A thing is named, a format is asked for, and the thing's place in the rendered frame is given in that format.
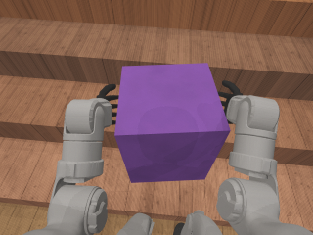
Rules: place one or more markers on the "right robot upper arm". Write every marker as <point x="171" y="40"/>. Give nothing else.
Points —
<point x="252" y="208"/>

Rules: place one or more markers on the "carton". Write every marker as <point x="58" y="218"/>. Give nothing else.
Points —
<point x="170" y="123"/>

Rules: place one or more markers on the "robot left forearm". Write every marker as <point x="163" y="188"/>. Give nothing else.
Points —
<point x="85" y="120"/>

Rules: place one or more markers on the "robot right shin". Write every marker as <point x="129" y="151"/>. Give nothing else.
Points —
<point x="183" y="229"/>

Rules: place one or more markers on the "left robot upper arm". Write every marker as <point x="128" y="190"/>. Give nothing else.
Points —
<point x="76" y="210"/>

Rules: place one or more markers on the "right robot foot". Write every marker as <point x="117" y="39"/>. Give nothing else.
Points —
<point x="178" y="228"/>

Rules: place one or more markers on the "robot right forearm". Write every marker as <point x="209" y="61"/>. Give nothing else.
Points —
<point x="256" y="125"/>

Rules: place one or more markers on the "robot right hand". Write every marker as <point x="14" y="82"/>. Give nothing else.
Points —
<point x="235" y="90"/>

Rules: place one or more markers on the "robot left hand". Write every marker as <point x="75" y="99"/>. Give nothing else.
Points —
<point x="104" y="92"/>

